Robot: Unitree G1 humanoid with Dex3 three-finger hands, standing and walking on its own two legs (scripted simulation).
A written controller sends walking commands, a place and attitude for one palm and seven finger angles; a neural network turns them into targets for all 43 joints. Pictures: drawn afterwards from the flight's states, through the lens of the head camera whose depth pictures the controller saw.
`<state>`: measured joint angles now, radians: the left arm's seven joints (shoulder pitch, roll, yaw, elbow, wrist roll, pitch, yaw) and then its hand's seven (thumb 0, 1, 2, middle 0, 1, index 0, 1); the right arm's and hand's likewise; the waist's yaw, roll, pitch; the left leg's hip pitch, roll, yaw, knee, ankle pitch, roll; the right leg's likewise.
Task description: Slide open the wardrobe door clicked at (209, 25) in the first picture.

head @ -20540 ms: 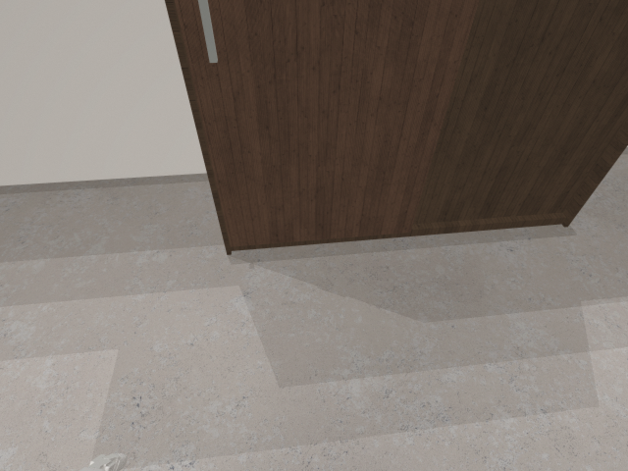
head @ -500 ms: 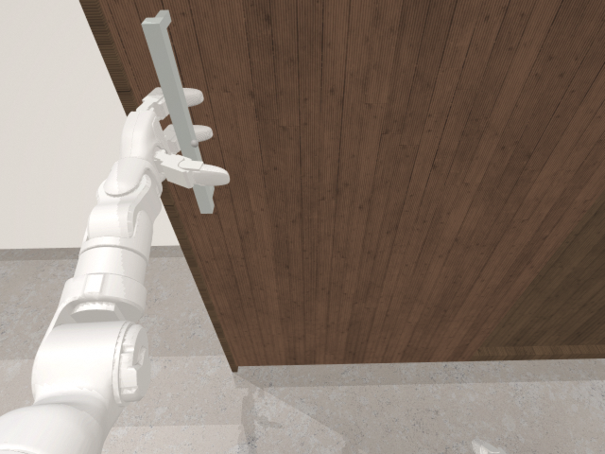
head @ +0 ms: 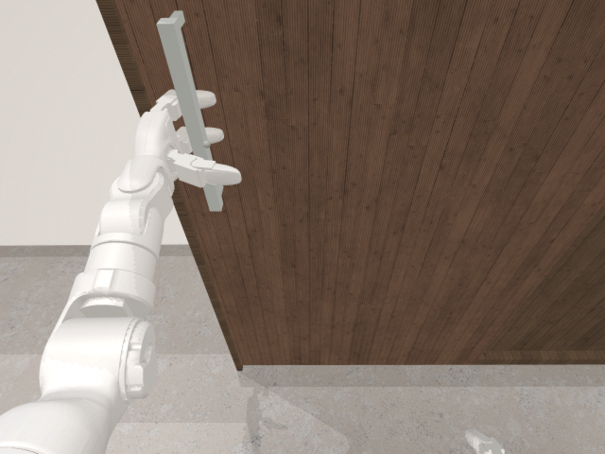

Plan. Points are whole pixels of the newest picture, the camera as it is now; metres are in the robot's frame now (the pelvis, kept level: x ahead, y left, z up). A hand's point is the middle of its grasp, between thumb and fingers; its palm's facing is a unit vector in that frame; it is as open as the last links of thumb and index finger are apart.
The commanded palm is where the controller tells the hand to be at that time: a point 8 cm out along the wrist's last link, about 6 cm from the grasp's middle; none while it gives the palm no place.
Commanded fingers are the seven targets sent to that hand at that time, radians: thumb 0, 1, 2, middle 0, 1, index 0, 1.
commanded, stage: slide the fingers in behind the handle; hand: left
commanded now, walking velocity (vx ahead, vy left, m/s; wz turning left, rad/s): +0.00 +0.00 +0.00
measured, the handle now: (199, 125) +0.51 +0.16 +0.20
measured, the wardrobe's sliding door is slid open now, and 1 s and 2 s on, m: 0.00 0.00 0.00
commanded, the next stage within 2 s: grip the handle and tug to test in 0.06 s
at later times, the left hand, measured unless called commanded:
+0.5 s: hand (209, 146) +0.45 +0.14 +0.20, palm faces +0.02 -1.00 +0.01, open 11.1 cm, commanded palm +0.43 +0.19 +0.20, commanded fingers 0.00 0.34 0.66 -0.39 -1.32 -0.39 -1.32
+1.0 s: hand (210, 144) +0.46 +0.14 +0.20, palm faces +0.02 -1.00 +0.00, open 5.2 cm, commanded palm +0.43 +0.19 +0.20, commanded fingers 0.00 0.90 0.90 -0.45 -1.40 -0.45 -1.40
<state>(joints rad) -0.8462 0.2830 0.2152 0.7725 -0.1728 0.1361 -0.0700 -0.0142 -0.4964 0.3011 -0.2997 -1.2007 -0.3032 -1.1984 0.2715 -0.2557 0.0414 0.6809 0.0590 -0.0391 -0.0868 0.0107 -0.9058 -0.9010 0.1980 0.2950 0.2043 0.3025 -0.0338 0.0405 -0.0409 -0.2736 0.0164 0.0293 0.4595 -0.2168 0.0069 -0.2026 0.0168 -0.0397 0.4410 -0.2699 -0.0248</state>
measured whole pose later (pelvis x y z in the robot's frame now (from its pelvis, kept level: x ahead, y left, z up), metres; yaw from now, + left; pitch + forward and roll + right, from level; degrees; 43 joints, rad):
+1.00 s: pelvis +0.00 +0.00 +0.00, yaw +0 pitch +2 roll +0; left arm -0.87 0.28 0.19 0.79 -0.16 0.12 -0.06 0.00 0.74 0.84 -0.43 -1.39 -0.44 -1.39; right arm 0.29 -0.25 0.04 0.69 0.06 -0.04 -0.09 0.01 -0.91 -0.90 0.20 0.30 0.20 0.30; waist -0.03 0.03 -0.03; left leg -0.28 0.01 0.02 0.46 -0.22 0.01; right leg -0.20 0.02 -0.04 0.43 -0.27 -0.02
